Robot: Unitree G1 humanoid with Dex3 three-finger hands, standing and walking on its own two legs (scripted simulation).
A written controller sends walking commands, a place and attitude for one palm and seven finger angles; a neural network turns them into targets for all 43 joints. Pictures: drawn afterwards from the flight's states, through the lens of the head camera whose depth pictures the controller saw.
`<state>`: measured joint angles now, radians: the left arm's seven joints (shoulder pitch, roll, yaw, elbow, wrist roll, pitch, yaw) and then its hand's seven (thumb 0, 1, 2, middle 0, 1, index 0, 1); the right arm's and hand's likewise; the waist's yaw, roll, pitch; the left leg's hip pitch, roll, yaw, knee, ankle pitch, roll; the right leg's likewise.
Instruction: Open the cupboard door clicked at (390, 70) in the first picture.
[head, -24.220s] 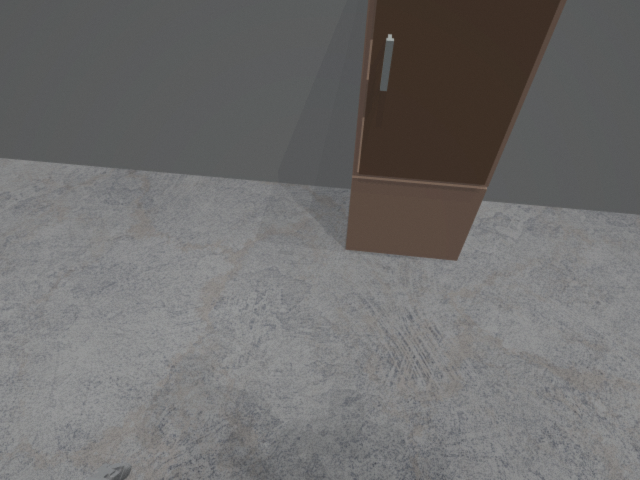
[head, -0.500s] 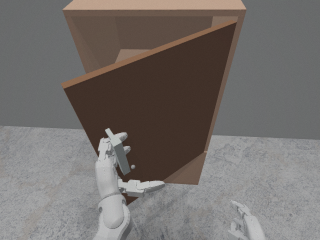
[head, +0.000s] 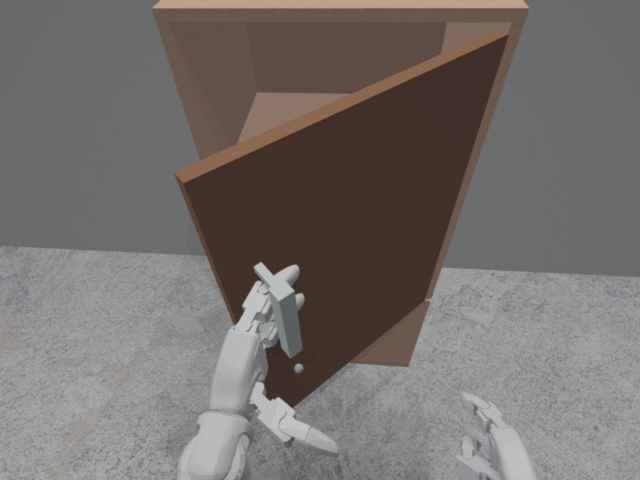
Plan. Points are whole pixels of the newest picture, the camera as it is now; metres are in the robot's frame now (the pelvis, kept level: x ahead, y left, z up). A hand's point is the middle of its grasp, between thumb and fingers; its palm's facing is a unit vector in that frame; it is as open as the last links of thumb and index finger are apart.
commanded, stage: slide the hand sideways off the handle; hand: left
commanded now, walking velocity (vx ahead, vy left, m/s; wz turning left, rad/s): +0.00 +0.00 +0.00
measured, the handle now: (278, 311) +0.29 +0.08 +0.09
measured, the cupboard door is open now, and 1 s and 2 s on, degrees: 44 42 42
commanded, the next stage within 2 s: draw the hand back to the body in 1.00 s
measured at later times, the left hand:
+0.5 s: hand (285, 382) +0.21 +0.06 +0.08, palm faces -0.08 -1.00 -0.01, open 15.9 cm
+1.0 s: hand (214, 420) +0.17 +0.12 +0.08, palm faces +0.03 -1.00 -0.06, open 16.0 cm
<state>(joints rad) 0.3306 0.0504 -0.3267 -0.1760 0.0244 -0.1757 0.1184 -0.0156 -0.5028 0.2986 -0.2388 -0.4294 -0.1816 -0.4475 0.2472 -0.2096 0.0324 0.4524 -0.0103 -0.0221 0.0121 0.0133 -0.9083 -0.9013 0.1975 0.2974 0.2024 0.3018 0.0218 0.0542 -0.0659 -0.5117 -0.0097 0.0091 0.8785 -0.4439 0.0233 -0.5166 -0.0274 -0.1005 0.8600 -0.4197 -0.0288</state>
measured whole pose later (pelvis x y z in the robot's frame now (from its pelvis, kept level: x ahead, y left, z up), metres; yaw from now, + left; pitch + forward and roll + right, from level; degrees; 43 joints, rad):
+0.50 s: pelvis +0.00 -0.01 +0.00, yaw -2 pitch +5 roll +0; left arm 0.49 0.09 -0.24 -0.30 -0.03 -0.17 0.07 -0.02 -0.50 0.30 -0.23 -0.35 -0.24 -0.34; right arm 0.27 -0.21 0.05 0.40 0.00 -0.03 0.00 0.01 -0.91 -0.90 0.20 0.30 0.20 0.30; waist 0.00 0.03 -0.09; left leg -0.52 0.02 0.03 0.88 -0.46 0.01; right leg -0.55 0.00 -0.08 0.88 -0.43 -0.04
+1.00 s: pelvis +0.01 -0.03 -0.01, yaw -1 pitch +8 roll +0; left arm 0.74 0.17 0.04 -0.37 -0.21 -0.30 -0.15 -0.02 -0.50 0.30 -0.20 -0.32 -0.22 -0.33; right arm 0.27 -0.21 0.00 0.43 0.03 -0.07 -0.04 0.02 -0.91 -0.90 0.20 0.30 0.20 0.30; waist 0.03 0.04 -0.12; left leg -0.60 0.02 0.00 0.96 -0.50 -0.02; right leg -0.62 0.00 -0.11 0.95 -0.48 -0.06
